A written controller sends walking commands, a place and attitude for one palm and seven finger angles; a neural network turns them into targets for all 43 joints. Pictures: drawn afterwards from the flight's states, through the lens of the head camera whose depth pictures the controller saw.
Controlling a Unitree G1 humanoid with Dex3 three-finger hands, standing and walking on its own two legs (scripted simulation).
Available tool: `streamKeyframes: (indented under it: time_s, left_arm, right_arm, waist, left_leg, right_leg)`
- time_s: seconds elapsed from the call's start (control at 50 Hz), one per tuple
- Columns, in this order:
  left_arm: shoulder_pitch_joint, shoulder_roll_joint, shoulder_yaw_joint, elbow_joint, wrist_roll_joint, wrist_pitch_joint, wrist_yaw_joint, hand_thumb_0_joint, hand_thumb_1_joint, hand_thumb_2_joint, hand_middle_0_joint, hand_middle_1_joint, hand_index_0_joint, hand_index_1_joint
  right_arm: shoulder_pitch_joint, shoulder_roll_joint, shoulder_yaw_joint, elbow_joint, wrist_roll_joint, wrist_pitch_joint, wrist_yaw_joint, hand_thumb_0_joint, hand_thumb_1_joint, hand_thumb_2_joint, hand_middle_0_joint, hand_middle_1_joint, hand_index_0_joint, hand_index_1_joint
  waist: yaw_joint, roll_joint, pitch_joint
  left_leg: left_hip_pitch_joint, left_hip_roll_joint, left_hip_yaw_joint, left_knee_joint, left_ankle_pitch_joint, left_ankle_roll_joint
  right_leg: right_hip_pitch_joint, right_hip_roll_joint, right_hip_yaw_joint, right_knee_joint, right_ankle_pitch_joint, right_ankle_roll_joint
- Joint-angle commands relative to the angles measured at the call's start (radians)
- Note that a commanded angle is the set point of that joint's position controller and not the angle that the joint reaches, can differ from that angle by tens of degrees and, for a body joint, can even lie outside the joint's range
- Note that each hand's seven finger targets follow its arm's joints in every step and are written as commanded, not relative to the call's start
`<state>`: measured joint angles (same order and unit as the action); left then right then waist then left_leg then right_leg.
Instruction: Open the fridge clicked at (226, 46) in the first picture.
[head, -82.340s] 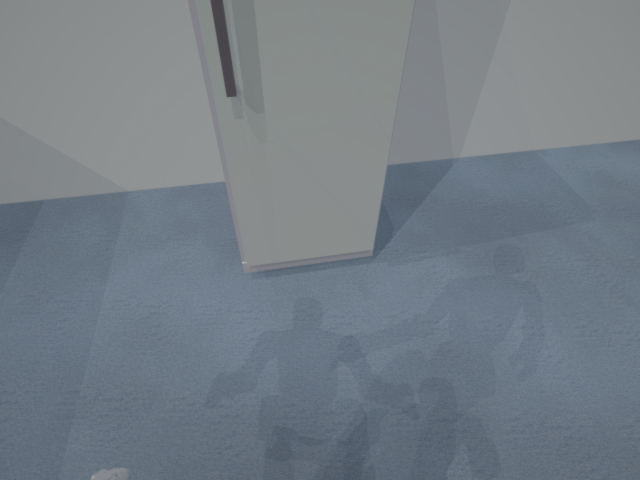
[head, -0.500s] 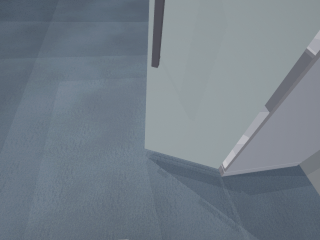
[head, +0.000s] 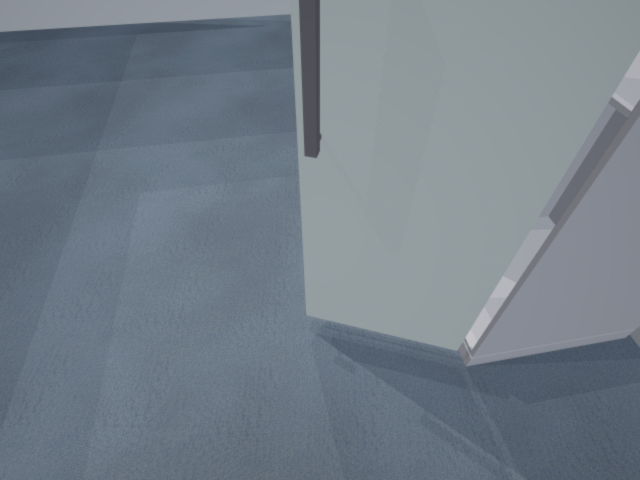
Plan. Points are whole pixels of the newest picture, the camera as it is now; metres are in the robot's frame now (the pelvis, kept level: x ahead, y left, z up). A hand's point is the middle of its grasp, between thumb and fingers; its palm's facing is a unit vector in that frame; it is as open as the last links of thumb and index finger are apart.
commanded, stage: let the arm hang, fingers relaxed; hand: left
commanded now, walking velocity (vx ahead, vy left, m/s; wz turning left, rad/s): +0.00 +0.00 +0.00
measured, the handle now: (313, 12) +0.69 +0.05 +0.27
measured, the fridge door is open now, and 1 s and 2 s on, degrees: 65 65 65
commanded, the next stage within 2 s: look to check the result in 0.24 s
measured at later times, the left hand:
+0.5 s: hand out of the picture +0.12 +0.23 -0.15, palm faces -0.03 -0.95 -0.32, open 7.3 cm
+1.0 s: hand out of the picture +0.14 +0.21 -0.15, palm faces -0.04 -0.94 -0.33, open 7.3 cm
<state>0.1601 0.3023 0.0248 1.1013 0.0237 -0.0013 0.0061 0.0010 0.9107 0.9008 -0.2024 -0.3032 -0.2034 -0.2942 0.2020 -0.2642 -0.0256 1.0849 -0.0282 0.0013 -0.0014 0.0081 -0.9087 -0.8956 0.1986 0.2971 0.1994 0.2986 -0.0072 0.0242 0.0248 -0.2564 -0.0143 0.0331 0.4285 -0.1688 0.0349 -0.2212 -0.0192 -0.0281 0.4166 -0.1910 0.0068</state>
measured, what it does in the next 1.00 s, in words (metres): shifts its weight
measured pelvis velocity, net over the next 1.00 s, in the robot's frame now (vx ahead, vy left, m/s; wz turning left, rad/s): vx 0.05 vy -0.02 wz -0.01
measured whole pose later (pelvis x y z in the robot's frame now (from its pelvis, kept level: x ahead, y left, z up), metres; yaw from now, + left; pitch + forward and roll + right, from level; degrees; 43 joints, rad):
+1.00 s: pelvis +0.05 -0.02 +0.01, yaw -1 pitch -1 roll +0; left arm 0.10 0.31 0.00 1.13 0.01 -0.02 0.01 0.00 0.91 0.90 -0.21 -0.30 -0.21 -0.29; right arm 0.10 -0.32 0.00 1.13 -0.02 0.00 -0.01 0.01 -0.91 -0.90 0.20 0.30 0.20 0.30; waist -0.01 0.01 0.04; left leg -0.10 0.01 0.03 0.30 -0.19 0.00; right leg -0.07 0.01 -0.03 0.29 -0.21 -0.02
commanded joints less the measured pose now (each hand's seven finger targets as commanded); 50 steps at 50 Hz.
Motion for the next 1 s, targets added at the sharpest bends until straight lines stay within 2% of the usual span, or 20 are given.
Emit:
streamKeyframes:
  time_s: [0.0, 0.04, 0.14, 0.18, 0.42, 0.5, 0.74, 0.98]
  left_arm:
    - [-0.021, 0.167, 0.027, -0.036, -0.005, -0.026, 0.002, 0.000, 0.900, 0.900, -0.200, -0.300, -0.200, -0.300]
    - [-0.029, 0.176, 0.026, -0.038, -0.006, -0.031, 0.003, 0.000, 0.900, 0.900, -0.200, -0.300, -0.200, -0.300]
    - [-0.063, 0.187, 0.023, -0.038, -0.007, -0.036, 0.003, 0.000, 0.900, 0.900, -0.200, -0.300, -0.200, -0.300]
    - [-0.081, 0.187, 0.021, -0.035, -0.009, -0.034, 0.003, 0.000, 0.900, 0.900, -0.200, -0.300, -0.200, -0.300]
    - [-0.094, 0.203, 0.019, -0.027, -0.011, -0.039, 0.004, 0.000, 0.900, 0.900, -0.200, -0.300, -0.200, -0.300]
    - [-0.092, 0.205, 0.018, -0.023, -0.012, -0.039, 0.006, 0.000, 0.900, 0.900, -0.200, -0.300, -0.200, -0.300]
    - [-0.078, 0.212, 0.021, -0.019, -0.012, -0.041, 0.009, 0.000, 0.900, 0.900, -0.200, -0.300, -0.200, -0.300]
    - [-0.086, 0.212, 0.021, -0.022, -0.013, -0.040, 0.010, 0.000, 0.900, 0.900, -0.200, -0.300, -0.200, -0.300]
  right_arm:
    - [-0.030, -0.195, -0.030, -0.037, 0.006, -0.028, -0.014, 0.000, -0.900, -0.900, 0.200, 0.300, 0.200, 0.300]
    - [-0.047, -0.202, -0.028, -0.037, 0.009, -0.033, -0.013, 0.000, -0.900, -0.900, 0.200, 0.300, 0.200, 0.300]
    - [-0.084, -0.213, -0.022, -0.029, 0.011, -0.034, -0.014, 0.000, -0.900, -0.900, 0.200, 0.300, 0.200, 0.300]
    - [-0.100, -0.218, -0.019, -0.022, 0.011, -0.033, -0.015, 0.000, -0.900, -0.900, 0.200, 0.300, 0.200, 0.300]
    - [-0.133, -0.242, -0.014, -0.017, 0.012, -0.030, -0.017, 0.000, -0.900, -0.900, 0.200, 0.300, 0.200, 0.300]
    - [-0.134, -0.244, -0.014, -0.014, 0.013, -0.027, -0.019, 0.000, -0.900, -0.900, 0.200, 0.300, 0.200, 0.300]
    - [-0.132, -0.245, -0.013, -0.010, 0.015, -0.026, -0.022, 0.000, -0.900, -0.900, 0.200, 0.300, 0.200, 0.300]
    - [-0.125, -0.242, -0.011, -0.004, 0.014, -0.026, -0.023, 0.000, -0.900, -0.900, 0.200, 0.300, 0.200, 0.300]
  waist:
    - [0.009, -0.016, -0.025]
    - [0.012, -0.008, -0.053]
    - [0.007, -0.012, -0.078]
    - [0.004, -0.007, -0.062]
    - [-0.002, -0.018, -0.102]
    - [-0.004, -0.027, -0.093]
    - [0.000, -0.036, -0.096]
    - [0.000, -0.024, -0.076]
  left_leg:
    - [0.006, 0.133, -0.159, -0.147, -0.056, 0.009]
    - [0.035, 0.134, -0.147, -0.132, 0.038, 0.008]
    - [0.092, 0.137, -0.132, -0.126, 0.144, 0.000]
    - [0.097, 0.138, -0.130, -0.138, 0.139, -0.004]
    - [0.168, 0.141, -0.115, -0.132, 0.207, -0.011]
    - [0.180, 0.142, -0.111, -0.131, 0.216, -0.012]
    - [0.203, 0.147, -0.098, -0.127, 0.247, -0.013]
    - [0.195, 0.148, -0.095, -0.144, 0.231, -0.019]
  right_leg:
    - [0.040, -0.086, 0.099, -0.090, -0.039, -0.053]
    - [0.069, -0.092, 0.094, -0.088, 0.030, -0.050]
    - [0.092, -0.103, 0.088, -0.099, 0.110, -0.045]
    - [0.091, -0.104, 0.090, -0.108, 0.107, -0.044]
    - [0.131, -0.115, 0.090, -0.132, 0.201, -0.046]
    - [0.131, -0.116, 0.090, -0.138, 0.224, -0.047]
    - [0.151, -0.117, 0.092, -0.142, 0.288, -0.050]
    - [0.163, -0.116, 0.100, -0.151, 0.288, -0.050]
